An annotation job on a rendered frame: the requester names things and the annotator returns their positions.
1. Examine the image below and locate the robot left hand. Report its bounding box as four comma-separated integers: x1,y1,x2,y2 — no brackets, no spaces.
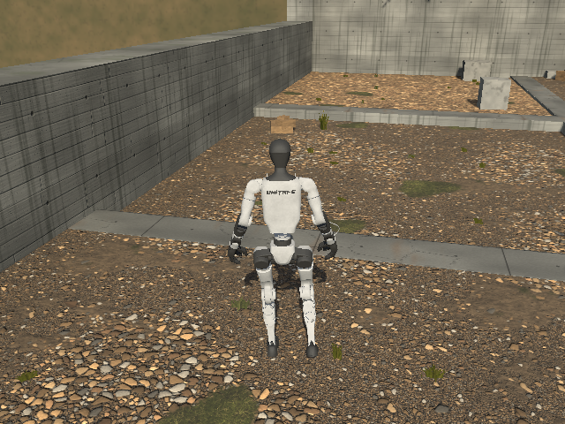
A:
227,246,248,264

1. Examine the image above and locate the left robot forearm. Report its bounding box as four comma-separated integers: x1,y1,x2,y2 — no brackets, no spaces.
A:
230,213,247,249

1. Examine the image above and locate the humanoid robot head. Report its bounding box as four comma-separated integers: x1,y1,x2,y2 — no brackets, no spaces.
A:
266,139,296,181

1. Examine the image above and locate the robot right upper arm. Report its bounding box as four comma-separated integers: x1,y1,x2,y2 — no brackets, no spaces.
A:
299,177,326,225

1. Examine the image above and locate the right robot forearm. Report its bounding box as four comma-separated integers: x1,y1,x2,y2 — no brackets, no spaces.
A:
317,211,335,245

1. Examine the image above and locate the robot left upper arm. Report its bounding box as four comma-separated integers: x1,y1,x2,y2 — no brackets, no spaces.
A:
238,178,262,227

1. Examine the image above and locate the robot right thigh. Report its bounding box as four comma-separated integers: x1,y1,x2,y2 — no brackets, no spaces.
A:
295,246,313,300

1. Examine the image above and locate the robot right hand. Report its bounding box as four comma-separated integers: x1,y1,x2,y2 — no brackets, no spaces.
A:
317,241,338,260

